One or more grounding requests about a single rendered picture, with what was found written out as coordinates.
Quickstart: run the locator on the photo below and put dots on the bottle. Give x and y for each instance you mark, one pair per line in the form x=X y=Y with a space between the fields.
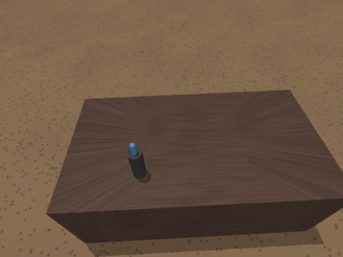
x=136 y=160

